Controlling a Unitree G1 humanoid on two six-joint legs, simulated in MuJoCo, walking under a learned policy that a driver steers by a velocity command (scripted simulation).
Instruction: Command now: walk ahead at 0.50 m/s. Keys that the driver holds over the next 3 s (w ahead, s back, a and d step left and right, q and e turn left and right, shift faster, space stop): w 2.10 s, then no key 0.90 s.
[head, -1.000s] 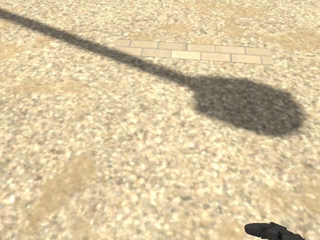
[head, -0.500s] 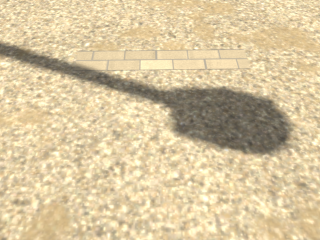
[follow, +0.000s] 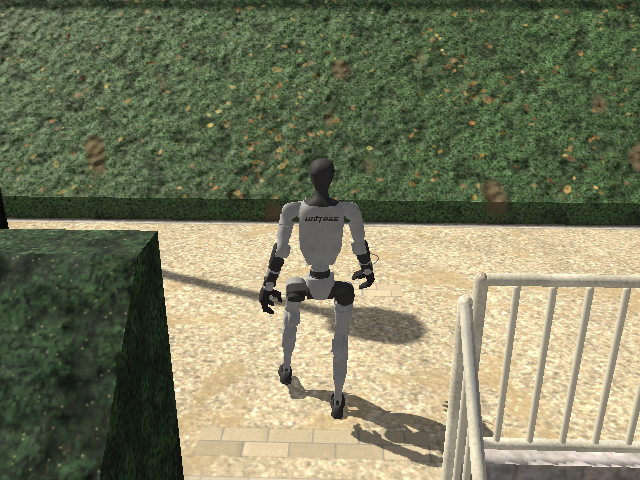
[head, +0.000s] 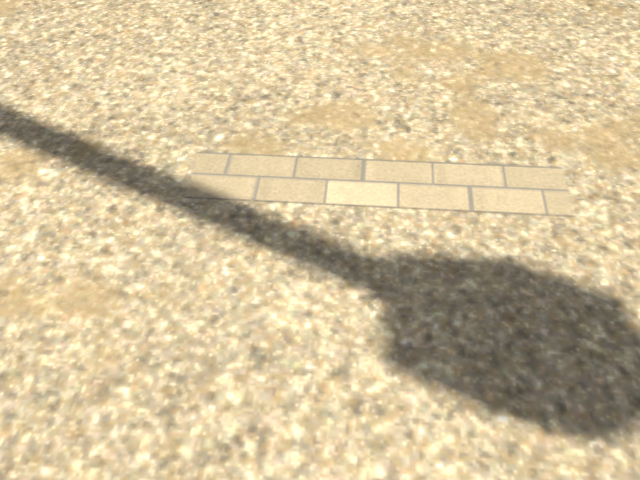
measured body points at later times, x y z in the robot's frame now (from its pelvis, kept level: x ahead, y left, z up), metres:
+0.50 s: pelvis +0.26 +0.06 +0.00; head +0.28 +0.08 +0.45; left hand +0.43 +0.32 -0.11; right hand +0.27 -0.20 -0.13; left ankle +0.22 +0.15 -0.75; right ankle +0.40 -0.12 -0.68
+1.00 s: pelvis +0.52 -0.01 +0.00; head +0.54 -0.02 +0.45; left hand +0.55 +0.26 -0.13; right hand +0.67 -0.27 -0.12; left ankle +0.61 +0.17 -0.67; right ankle +0.52 -0.09 -0.75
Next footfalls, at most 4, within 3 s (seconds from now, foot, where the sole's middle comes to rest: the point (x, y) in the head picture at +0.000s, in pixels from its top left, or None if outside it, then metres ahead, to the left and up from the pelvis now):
0.18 left None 0.26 0.15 -0.78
0.74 right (404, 454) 0.56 -0.09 -0.78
1.30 left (300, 329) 0.85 0.15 -0.78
1.84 right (397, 239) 1.15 -0.09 -0.78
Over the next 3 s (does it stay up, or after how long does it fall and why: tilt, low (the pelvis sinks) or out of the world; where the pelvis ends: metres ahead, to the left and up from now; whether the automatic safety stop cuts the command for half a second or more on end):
stays up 1.34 0.02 -0.01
